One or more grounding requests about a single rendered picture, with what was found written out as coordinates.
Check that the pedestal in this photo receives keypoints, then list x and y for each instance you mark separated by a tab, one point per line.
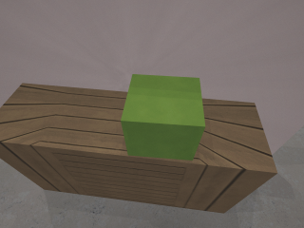
71	140

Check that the carton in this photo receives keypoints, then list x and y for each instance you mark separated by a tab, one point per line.
163	117

